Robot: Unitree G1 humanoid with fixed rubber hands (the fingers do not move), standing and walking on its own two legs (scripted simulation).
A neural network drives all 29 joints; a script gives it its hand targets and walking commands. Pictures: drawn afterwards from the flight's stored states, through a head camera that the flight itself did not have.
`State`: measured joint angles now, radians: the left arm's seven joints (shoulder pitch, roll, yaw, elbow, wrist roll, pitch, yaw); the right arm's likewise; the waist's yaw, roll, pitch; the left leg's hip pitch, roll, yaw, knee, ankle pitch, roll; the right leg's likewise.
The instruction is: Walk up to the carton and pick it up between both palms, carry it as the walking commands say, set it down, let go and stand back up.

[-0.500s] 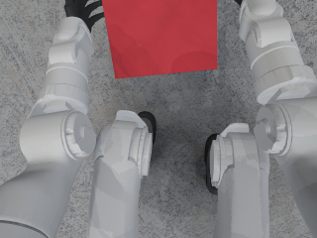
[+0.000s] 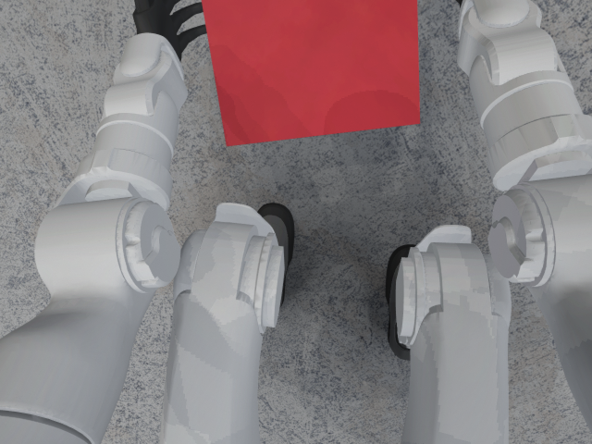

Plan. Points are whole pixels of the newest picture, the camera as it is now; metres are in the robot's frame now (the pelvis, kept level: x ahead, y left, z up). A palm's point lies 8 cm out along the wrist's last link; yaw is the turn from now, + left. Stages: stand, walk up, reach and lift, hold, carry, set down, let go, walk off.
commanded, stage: set down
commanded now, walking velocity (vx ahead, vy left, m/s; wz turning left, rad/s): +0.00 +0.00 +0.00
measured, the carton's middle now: (311, 12) +0.54 +0.08 -0.29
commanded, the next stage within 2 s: let go in 1.94 s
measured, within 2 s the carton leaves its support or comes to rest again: neither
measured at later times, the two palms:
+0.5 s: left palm (137, 47) +0.48 +0.26 -0.19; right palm out of the picture +0.56 -0.12 -0.19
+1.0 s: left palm (46, 7) +0.48 +0.27 -0.07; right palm out of the picture +0.57 -0.11 -0.07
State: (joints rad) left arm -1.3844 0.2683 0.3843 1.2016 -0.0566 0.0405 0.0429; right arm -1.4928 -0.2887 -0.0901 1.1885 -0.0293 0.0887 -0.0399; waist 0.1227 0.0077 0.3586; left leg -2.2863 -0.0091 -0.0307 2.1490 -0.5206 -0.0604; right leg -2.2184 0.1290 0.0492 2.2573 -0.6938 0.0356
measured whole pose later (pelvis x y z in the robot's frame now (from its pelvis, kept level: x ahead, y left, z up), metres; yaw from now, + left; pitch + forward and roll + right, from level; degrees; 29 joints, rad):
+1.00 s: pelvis -0.01 +0.01 +0.06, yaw +0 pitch +44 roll +1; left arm -1.22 0.27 0.31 0.90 -0.17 0.11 0.12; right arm -1.42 -0.40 -0.04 1.03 0.10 0.17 -0.07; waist 0.13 -0.02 0.15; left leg -2.23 -0.01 -0.01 1.91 -0.44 -0.02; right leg -2.17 0.07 0.05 2.01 -0.61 0.03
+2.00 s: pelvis +0.04 +0.01 +0.30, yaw -2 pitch +46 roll +0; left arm -0.96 0.15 0.48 0.77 0.07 0.14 -0.02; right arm -1.14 -0.29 -0.25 0.95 -0.12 0.18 0.03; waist 0.14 -0.05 -0.10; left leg -1.53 0.01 0.00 0.96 -0.22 -0.01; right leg -1.49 0.05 0.07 1.03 -0.33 0.02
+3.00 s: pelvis +0.12 +0.00 +0.41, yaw +1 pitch -1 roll +1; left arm 0.22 0.21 0.05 0.42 0.02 0.09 -0.09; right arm 0.24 -0.20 -0.05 0.43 -0.02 0.08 0.06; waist 0.01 -0.02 0.07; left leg -0.19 0.00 -0.04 0.41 -0.21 -0.02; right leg -0.12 0.02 0.04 0.43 -0.30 -0.01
